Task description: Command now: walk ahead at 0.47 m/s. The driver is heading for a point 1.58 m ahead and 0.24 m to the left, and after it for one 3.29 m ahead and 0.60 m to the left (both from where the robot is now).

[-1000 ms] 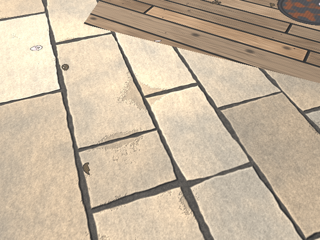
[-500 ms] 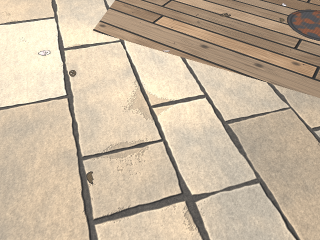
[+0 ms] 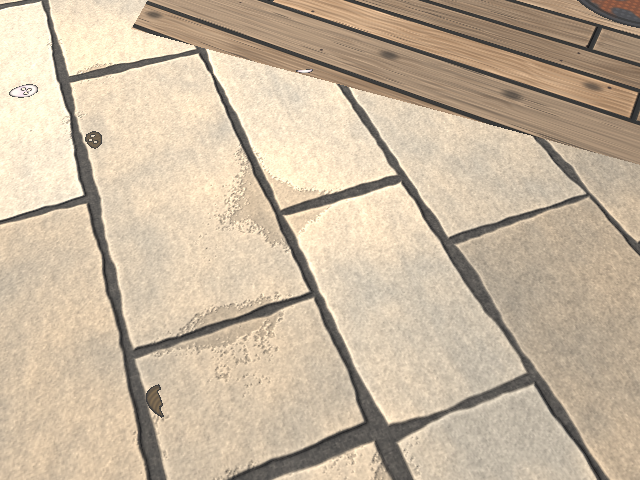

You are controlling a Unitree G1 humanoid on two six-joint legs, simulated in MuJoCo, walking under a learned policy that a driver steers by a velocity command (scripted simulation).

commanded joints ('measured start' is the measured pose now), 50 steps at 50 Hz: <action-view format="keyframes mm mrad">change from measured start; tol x16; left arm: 1 317 124 47 53 -2 -20 22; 3 546 261 89 97 39 -27 34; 7 260 88 47 66 -4 -35 11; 31 614 60 16 119 -43 -57 28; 50 -21 54 17 -85 5 -4 -6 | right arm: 1 -19 -186 -34 -31 3 -4 -8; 4 69 -108 -34 -70 26 8 18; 24 -598 -104 -37 -312 0 49 49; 27 -484 -136 -54 -288 -2 36 36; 30 -32 -278 -108 -167 -43 15 8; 34 -268 -156 -81 -191 2 25 34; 50 15 -158 -53 -82 2 -5 13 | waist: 1 197 116 -113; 4 175 -135 -336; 7 71 36 -2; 25 105 -65 39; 29 -77 -55 -163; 31 -52 237 -395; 35 61 18 -31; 50 -1 80 38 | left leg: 1 -133 243 -35 396 1202 55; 2 -281 211 -20 629 958 51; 3 -543 80 26 1011 267 30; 4 -754 -27 -76 1228 -98 31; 19 -812 141 32 542 409 -43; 25 -796 89 52 373 338 13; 29 -281 41 42 243 299 101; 31 161 500 -717 104 198 307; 37 -355 287 -246 -40 384 152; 50 -148 245 -85 -58 651 118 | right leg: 1 405 65 -2 -89 9 -64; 2 617 -35 104 -126 -59 -97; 4 862 -428 888 -338 -314 -293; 5 709 -389 744 -387 -434 -247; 10 338 -233 346 -467 23 -133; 23 632 -198 170 -441 440 -76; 28 706 -217 134 -115 860 -53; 30 318 -110 62 408 350 -7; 31 41 76 84 739 -392 20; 50 -79 -82 49 41 106 64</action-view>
